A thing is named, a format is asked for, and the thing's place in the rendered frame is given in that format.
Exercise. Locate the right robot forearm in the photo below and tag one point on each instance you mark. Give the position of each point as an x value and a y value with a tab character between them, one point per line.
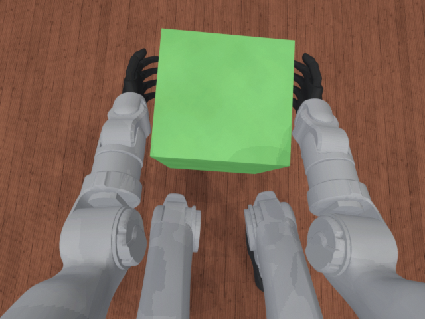
334	185

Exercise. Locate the right robot upper arm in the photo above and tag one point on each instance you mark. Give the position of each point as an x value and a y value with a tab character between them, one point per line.
358	256

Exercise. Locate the carton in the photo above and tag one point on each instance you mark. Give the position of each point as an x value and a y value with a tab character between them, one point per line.
223	102

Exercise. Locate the right robot thigh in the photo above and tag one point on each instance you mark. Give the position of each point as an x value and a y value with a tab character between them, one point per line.
288	289

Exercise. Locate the robot right foot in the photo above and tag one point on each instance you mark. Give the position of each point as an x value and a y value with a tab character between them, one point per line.
257	277

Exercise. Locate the left robot forearm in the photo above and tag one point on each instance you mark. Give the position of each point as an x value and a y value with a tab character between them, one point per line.
116	171

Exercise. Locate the left robot hand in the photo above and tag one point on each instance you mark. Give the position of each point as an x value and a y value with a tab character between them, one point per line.
133	82

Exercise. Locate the right robot hand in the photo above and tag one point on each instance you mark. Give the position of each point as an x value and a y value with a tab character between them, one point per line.
310	83

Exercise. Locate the left robot upper arm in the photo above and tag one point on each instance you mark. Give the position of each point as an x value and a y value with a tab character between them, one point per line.
98	246

